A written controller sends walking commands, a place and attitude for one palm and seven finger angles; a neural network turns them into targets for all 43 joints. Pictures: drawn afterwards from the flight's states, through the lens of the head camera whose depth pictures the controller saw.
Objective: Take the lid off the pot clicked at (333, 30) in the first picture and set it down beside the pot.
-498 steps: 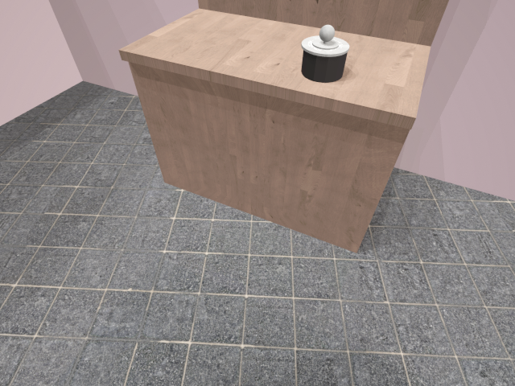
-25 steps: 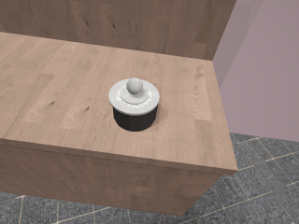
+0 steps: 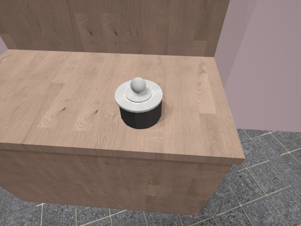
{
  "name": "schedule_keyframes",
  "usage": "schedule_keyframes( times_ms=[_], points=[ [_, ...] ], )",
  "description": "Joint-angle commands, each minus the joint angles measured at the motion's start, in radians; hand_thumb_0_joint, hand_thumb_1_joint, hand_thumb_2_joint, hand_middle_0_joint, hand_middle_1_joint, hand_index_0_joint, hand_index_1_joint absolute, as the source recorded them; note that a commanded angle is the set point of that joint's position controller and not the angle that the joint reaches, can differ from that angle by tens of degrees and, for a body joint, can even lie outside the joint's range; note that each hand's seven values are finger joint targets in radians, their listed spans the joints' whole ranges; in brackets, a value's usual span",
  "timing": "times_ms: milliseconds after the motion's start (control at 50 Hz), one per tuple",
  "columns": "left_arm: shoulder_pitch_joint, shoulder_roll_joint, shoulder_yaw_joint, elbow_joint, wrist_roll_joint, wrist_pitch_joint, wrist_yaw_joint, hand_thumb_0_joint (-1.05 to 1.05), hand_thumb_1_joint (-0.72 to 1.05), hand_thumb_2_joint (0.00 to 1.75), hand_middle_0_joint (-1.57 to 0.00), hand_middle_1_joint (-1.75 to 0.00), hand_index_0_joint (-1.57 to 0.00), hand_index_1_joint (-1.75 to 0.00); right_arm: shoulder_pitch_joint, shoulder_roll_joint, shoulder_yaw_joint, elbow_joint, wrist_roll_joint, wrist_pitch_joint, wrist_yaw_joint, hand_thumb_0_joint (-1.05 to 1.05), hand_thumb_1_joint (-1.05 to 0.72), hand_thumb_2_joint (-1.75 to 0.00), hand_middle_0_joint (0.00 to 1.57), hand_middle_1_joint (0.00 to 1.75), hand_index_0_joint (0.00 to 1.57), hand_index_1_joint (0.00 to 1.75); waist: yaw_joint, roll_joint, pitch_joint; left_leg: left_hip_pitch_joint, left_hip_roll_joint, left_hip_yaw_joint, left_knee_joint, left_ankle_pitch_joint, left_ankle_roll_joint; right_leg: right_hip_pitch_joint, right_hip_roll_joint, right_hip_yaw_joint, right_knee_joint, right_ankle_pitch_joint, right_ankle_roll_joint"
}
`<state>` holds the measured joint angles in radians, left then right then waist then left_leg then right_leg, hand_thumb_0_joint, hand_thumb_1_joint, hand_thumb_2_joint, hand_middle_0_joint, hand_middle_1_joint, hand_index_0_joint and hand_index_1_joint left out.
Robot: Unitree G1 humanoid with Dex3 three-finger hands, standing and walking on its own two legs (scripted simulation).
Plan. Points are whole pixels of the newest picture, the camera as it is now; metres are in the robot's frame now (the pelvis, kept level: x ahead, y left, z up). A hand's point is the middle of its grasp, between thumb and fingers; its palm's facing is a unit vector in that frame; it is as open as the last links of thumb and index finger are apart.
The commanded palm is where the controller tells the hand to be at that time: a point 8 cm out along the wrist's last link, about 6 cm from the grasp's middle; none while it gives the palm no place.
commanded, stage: come to a stop and stand still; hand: left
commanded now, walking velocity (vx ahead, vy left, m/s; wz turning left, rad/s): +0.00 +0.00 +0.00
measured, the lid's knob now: (138, 85) +0.50 +0.07 +0.12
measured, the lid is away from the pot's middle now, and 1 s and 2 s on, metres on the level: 0.00 0.00 0.00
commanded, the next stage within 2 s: look again from close up in 0.20 s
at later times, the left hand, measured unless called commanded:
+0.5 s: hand out of the picture -0.01 +0.17 -0.18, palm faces +0.01 -0.99 -0.16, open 7.4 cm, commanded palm none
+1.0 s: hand out of the picture -0.01 +0.18 -0.18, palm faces +0.01 -0.99 -0.16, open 7.4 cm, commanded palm none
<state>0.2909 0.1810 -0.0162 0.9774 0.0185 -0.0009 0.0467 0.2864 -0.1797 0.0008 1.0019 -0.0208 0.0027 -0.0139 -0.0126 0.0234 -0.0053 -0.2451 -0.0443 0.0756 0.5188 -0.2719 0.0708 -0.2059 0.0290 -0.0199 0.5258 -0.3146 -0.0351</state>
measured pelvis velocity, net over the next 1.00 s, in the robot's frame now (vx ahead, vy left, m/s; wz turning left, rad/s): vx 0.01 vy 0.02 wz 0.00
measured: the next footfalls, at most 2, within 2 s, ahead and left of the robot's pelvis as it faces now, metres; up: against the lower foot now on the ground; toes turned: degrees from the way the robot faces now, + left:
none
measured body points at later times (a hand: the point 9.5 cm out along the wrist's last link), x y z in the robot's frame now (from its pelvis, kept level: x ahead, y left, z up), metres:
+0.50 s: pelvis +0.01 +0.01 +0.00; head +0.03 +0.02 +0.45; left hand -0.01 +0.22 -0.16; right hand +0.02 -0.21 -0.15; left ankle +0.01 +0.07 -0.73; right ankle -0.02 -0.10 -0.73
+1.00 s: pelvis +0.01 +0.02 +0.01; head +0.03 +0.03 +0.46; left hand -0.01 +0.23 -0.16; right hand +0.01 -0.20 -0.15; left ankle +0.01 +0.07 -0.73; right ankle -0.02 -0.10 -0.73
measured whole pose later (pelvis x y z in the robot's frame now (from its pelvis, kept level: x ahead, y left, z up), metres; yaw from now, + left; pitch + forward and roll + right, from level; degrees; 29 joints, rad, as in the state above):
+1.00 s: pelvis +0.01 +0.02 +0.01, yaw +0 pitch -1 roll +0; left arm 0.33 0.15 -0.03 1.10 0.02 0.00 0.05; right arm 0.29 -0.13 0.01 1.13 -0.01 -0.03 -0.03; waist 0.01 -0.03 0.04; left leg -0.17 -0.07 0.08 0.42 -0.24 0.10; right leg -0.13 0.00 -0.01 0.44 -0.29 0.00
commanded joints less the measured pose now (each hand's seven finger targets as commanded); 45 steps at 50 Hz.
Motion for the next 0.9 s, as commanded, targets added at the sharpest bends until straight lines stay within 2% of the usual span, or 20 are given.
schedule_keyframes(
  times_ms=[0, 20, 180, 220, 380, 460, 500, 520, 580, 640, 700, 720, 800, 820, 880],
  points=[
    [0.058, 0.097, 0.019, -0.033, -0.004, -0.019, 0.000, 0.00, 0.90, 0.90, -0.20, -0.30, -0.20, -0.30, 0.014, -0.094, -0.009, -0.047, 0.006, -0.032, -0.005, 0.00, -0.90, -0.90, 0.20, 0.30, 0.20, 0.30, 0.018, -0.054, 0.083, -0.036, 0.139, -0.187, -0.156, -0.011, -0.009, -0.059, -0.107, 0.124, -0.121, 0.014, -0.036],
    [0.056, 0.102, 0.021, -0.032, -0.005, -0.017, -0.002, 0.00, 0.90, 0.90, -0.20, -0.30, -0.20, -0.30, 0.022, -0.093, -0.007, -0.042, 0.006, -0.034, -0.006, 0.00, -0.90, -0.90, 0.20, 0.30, 0.20, 0.30, 0.020, -0.055, 0.065, -0.024, 0.143, -0.190, -0.161, 0.003, -0.007, -0.048, -0.105, 0.113, -0.114, 0.027, -0.036],
    [0.083, 0.083, 0.015, 0.010, -0.007, -0.017, 0.000, 0.00, 0.90, 0.90, -0.20, -0.30, -0.20, -0.30, 0.041, -0.078, -0.004, 0.006, 0.011, -0.042, -0.015, 0.00, -0.90, -0.90, 0.20, 0.30, 0.20, 0.30, 0.019, -0.007, 0.057, 0.024, 0.145, -0.176, -0.147, 0.104, -0.008, -0.037, -0.113, 0.113, -0.112, 0.112, -0.030],
    [0.089, 0.083, 0.015, 0.021, -0.008, -0.017, -0.001, 0.00, 0.90, 0.90, -0.20, -0.30, -0.20, -0.30, 0.046, -0.072, -0.004, 0.016, 0.013, -0.043, -0.017, 0.00, -0.90, -0.90, 0.20, 0.30, 0.20, 0.30, 0.021, -0.032, 0.047, 0.037, 0.149, -0.175, -0.141, 0.129, -0.004, -0.024, -0.111, 0.107, -0.116, 0.129, -0.027],
    [0.118, 0.062, 0.010, 0.063, -0.008, -0.018, 0.005, 0.00, 0.90, 0.90, -0.20, -0.30, -0.20, -0.30, 0.058, -0.060, -0.005, 0.056, 0.017, -0.048, -0.025, 0.00, -0.90, -0.90, 0.20, 0.30, 0.20, 0.30, 0.017, -0.014, 0.039, 0.092, 0.152, -0.169, -0.127, 0.253, -0.004, -0.014, -0.122, 0.104, -0.119, 0.190, -0.022],
    [0.124, 0.056, 0.008, 0.078, -0.008, -0.016, 0.005, 0.00, 0.90, 0.90, -0.20, -0.30, -0.20, -0.30, 0.054, -0.058, -0.006, 0.068, 0.017, -0.046, -0.027, 0.00, -0.90, -0.90, 0.20, 0.30, 0.20, 0.30, 0.017, -0.028, 0.062, 0.096, 0.154, -0.172, -0.131, 0.256, -0.003, -0.018, -0.122, 0.101, -0.128, 0.190, -0.020],
    [0.128, 0.052, 0.007, 0.087, -0.007, -0.014, 0.005, 0.00, 0.90, 0.90, -0.20, -0.30, -0.20, -0.30, 0.058, -0.057, -0.004, 0.073, 0.017, -0.046, -0.029, 0.00, -0.90, -0.90, 0.20, 0.30, 0.20, 0.30, 0.017, 0.002, 0.068, 0.105, 0.158, -0.173, -0.145, 0.256, -0.003, -0.021, -0.122, 0.095, -0.129, 0.171, -0.019],
    [0.130, 0.057, 0.009, 0.086, -0.008, -0.014, 0.004, 0.00, 0.90, 0.90, -0.20, -0.30, -0.20, -0.30, 0.056, -0.054, -0.005, 0.074, 0.018, -0.047, -0.028, 0.00, -0.90, -0.90, 0.20, 0.30, 0.20, 0.30, 0.021, -0.020, 0.062, 0.104, 0.160, -0.176, -0.142, 0.268, 0.001, -0.010, -0.119, 0.088, -0.133, 0.182, -0.015],
    [0.133, 0.049, 0.007, 0.096, -0.007, -0.014, 0.005, 0.00, 0.90, 0.90, -0.20, -0.30, -0.20, -0.30, 0.053, -0.057, -0.005, 0.080, 0.018, -0.046, -0.029, 0.00, -0.90, -0.90, 0.20, 0.30, 0.20, 0.30, 0.019, -0.013, 0.079, 0.105, 0.158, -0.173, -0.152, 0.247, -0.003, -0.020, -0.125, 0.095, -0.138, 0.172, -0.016],
    [0.134, 0.049, 0.007, 0.098, -0.007, -0.013, 0.005, 0.00, 0.90, 0.90, -0.20, -0.30, -0.20, -0.30, 0.051, -0.059, -0.005, 0.082, 0.018, -0.044, -0.029, 0.00, -0.90, -0.90, 0.20, 0.30, 0.20, 0.30, 0.021, -0.034, 0.082, 0.103, 0.158, -0.172, -0.154, 0.239, -0.001, -0.013, -0.126, 0.093, -0.144, 0.176, -0.015],
    [0.134, 0.047, 0.007, 0.101, -0.006, -0.012, 0.004, 0.00, 0.90, 0.90, -0.20, -0.30, -0.20, -0.30, 0.054, -0.055, -0.004, 0.088, 0.018, -0.045, -0.029, 0.00, -0.90, -0.90, 0.20, 0.30, 0.20, 0.30, 0.021, -0.012, 0.093, 0.098, 0.158, -0.175, -0.171, 0.220, -0.002, -0.016, -0.127, 0.091, -0.147, 0.158, -0.014],
    [0.135, 0.052, 0.007, 0.100, -0.007, -0.012, 0.003, 0.00, 0.90, 0.90, -0.20, -0.30, -0.20, -0.30, 0.053, -0.054, -0.005, 0.087, 0.018, -0.045, -0.027, 0.00, -0.90, -0.90, 0.20, 0.30, 0.20, 0.30, 0.025, -0.038, 0.089, 0.095, 0.159, -0.179, -0.169, 0.223, 0.002, -0.007, -0.124, 0.086, -0.149, 0.167, -0.013],
    [0.131, 0.046, 0.007, 0.104, -0.006, -0.011, 0.004, 0.00, 0.90, 0.90, -0.20, -0.30, -0.20, -0.30, 0.061, -0.055, -0.004, 0.094, 0.017, -0.045, -0.028, 0.00, -0.90, -0.90, 0.20, 0.30, 0.20, 0.30, 0.022, -0.017, 0.092, 0.099, 0.160, -0.179, -0.183, 0.220, -0.001, -0.010, -0.128, 0.086, -0.146, 0.156, -0.012],
    [0.133, 0.050, 0.008, 0.102, -0.006, -0.011, 0.003, 0.00, 0.90, 0.90, -0.20, -0.30, -0.20, -0.30, 0.060, -0.051, -0.004, 0.094, 0.018, -0.046, -0.027, 0.00, -0.90, -0.90, 0.20, 0.30, 0.20, 0.30, 0.027, -0.036, 0.094, 0.088, 0.160, -0.182, -0.180, 0.213, 0.002, -0.002, -0.125, 0.083, -0.152, 0.159, -0.010],
    [0.138, 0.045, 0.007, 0.105, -0.006, -0.012, 0.003, 0.00, 0.90, 0.90, -0.20, -0.30, -0.20, -0.30, 0.065, -0.053, -0.004, 0.097, 0.017, -0.046, -0.027, 0.00, -0.90, -0.90, 0.20, 0.30, 0.20, 0.30, 0.024, -0.021, 0.085, 0.098, 0.158, -0.181, -0.186, 0.202, 0.000, -0.006, -0.130, 0.087, -0.150, 0.157, -0.012]
  ],
)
